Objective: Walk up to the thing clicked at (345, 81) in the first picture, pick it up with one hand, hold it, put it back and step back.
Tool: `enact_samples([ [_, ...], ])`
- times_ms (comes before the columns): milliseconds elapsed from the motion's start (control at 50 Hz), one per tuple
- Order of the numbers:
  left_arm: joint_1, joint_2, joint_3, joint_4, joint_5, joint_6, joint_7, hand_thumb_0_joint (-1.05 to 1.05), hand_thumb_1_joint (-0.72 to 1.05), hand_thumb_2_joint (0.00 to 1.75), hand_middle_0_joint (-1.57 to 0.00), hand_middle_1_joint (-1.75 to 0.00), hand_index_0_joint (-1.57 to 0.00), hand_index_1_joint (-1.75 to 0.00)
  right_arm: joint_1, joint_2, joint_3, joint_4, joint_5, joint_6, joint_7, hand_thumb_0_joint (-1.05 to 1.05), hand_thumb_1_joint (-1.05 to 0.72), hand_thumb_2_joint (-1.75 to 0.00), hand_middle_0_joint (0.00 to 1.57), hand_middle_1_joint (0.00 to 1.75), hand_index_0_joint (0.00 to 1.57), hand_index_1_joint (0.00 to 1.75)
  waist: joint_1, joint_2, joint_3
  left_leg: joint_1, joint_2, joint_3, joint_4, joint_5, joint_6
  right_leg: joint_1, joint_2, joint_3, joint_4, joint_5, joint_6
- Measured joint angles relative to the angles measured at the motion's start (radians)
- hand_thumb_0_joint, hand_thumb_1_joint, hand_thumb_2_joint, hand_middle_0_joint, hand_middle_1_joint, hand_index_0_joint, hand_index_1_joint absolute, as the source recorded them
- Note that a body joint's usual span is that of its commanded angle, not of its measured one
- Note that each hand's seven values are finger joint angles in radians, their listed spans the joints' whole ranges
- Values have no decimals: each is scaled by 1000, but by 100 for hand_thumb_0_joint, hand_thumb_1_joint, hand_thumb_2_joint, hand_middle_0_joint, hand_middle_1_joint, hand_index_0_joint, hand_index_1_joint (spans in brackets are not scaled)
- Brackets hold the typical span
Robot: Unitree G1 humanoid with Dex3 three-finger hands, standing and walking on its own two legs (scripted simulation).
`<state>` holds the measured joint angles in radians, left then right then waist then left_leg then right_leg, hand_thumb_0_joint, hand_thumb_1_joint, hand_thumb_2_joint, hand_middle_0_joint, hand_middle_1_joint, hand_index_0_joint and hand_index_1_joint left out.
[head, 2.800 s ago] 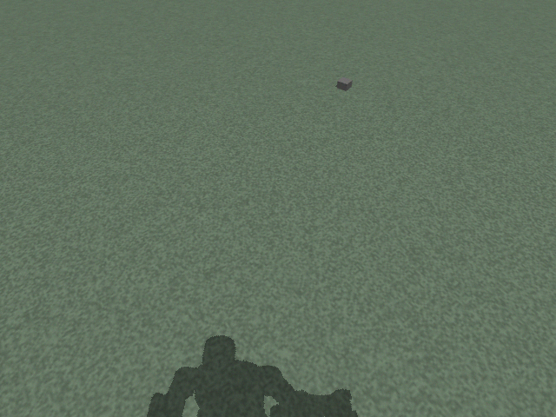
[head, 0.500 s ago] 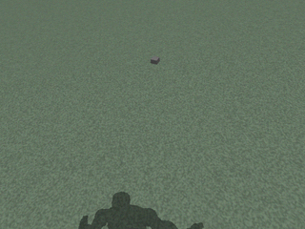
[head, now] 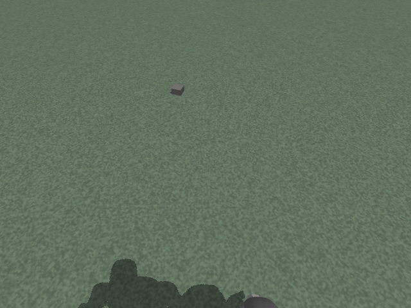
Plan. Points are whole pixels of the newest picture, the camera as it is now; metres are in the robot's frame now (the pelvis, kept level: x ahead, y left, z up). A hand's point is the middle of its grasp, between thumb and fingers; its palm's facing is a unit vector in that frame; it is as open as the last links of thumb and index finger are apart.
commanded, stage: walk up
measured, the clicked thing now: (177, 89) +1.76 +0.15 -0.75
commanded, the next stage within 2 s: stand in 1.42 s
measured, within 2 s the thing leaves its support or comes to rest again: neither
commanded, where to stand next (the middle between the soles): +0.25 +0.03 m, yaw -4 degrees
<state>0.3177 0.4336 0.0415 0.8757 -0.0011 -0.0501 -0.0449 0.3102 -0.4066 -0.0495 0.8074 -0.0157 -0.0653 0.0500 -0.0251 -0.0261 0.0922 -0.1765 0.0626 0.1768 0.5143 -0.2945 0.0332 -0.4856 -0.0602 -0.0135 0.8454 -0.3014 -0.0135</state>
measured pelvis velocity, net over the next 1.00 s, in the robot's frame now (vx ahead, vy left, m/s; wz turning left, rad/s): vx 0.19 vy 0.05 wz -0.13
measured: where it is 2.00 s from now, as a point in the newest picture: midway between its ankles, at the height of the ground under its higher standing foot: outside the picture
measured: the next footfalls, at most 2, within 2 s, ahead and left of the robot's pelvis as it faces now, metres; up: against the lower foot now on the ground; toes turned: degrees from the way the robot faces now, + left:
right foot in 0.12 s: +0.21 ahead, -0.09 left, +0.00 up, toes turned -8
left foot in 0.46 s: +0.28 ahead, +0.17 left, +0.00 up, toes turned +0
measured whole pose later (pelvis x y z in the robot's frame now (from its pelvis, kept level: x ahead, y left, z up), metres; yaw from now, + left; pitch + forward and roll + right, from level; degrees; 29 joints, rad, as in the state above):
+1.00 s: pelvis +0.19 +0.05 +0.00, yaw -7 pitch -2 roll +0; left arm 0.12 0.37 0.01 1.07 -0.01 -0.01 -0.01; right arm 0.08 -0.36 0.01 1.07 0.01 -0.03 0.01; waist 0.01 0.00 0.08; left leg -0.26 0.08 0.10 0.53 -0.22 -0.02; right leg -0.20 -0.02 0.00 0.54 -0.30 0.01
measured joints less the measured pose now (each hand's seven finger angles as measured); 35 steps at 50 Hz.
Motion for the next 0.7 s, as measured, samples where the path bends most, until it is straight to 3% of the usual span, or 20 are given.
enact_samples([
  [120,-18,-7,9,-13,8,-23,0,1,91,90,-20,-30,-20,-30,38,-29,-9,3,-2,33,6,1,-90,-90,20,30,21,30,-19,48,-10,36,17,22,116,-140,-24,106,18,-31,-239,100,-12],
  [160,-31,-14,16,-21,10,-39,13,1,91,90,-21,-30,-20,-30,36,-31,-11,15,0,46,0,1,-90,-90,20,30,21,30,-14,87,0,-13,41,-32,284,-193,-11,114,47,-45,-194,80,-7],
  [200,-34,-17,12,-39,2,-49,22,1,91,90,-21,-30,-20,-30,21,-22,-4,30,0,66,-4,1,-90,-90,20,30,21,30,2,89,4,-96,6,-99,482,-231,-9,123,47,-34,-168,43,-10],
  [240,-32,-24,5,-50,-6,-50,30,1,90,90,-21,-30,-20,-30,4,-20,0,36,4,73,-5,1,-90,-90,20,30,21,30,14,98,7,-175,-3,-134,584,-205,-8,153,47,-26,-193,39,-10],
  [320,-7,-26,-4,-58,-6,-49,37,1,90,90,-21,-30,-20,-30,-28,-22,-4,24,2,64,7,1,-90,-90,20,30,21,30,29,109,8,-283,30,-166,527,-116,-17,199,47,-5,-246,41,3],
  [400,12,-13,-9,-56,9,-34,39,1,90,90,-21,-30,-20,-30,-51,-22,-14,25,0,59,9,1,-90,-90,20,30,21,30,40,95,6,-305,55,-159,346,-47,-28,215,35,17,-235,9,18],
  [460,10,1,-15,-46,11,-13,43,1,90,90,-21,-30,-20,-30,-59,-24,-18,44,3,46,-3,1,-90,-90,20,30,21,30,49,70,-1,-245,38,-144,180,51,-27,194,17,39,-153,-54,34],
  [480,3,6,-15,-37,9,-3,46,1,90,90,-21,-30,-20,-30,-63,-20,-21,53,0,39,-10,1,-90,-90,20,30,21,30,46,53,-1,-235,23,-138,170,75,-39,180,4,48,-107,-86,30],
  [520,-25,8,-13,-10,-1,21,58,1,90,90,-21,-30,-20,-30,-77,-1,-13,71,-3,35,-21,1,-90,-90,20,30,21,30,46,18,7,-242,9,-118,215,40,-44,147,9,88,-16,-150,4],
  [580,-52,11,-17,31,-6,35,65,1,90,90,-20,-30,-20,-30,-101,30,9,85,-5,39,-24,1,-90,-90,20,30,21,30,37,-10,12,-230,14,-105,216,19,-34,109,39,79,73,-212,-11],
  [660,-72,-6,-16,77,-3,30,55,1,91,90,-20,-30,-20,-30,-120,39,29,96,-5,34,-28,1,-90,-90,20,30,21,30,28,-12,10,-215,22,-92,200,13,-33,132,38,17,-34,-178,-14],
  [700,-80,-19,-13,97,4,28,53,1,91,90,-20,-30,-20,-30,-129,34,33,104,2,39,-31,1,-90,-90,20,30,21,30,28,1,10,-216,28,-91,214,0,-36,170,44,1,-131,-79,-10],
])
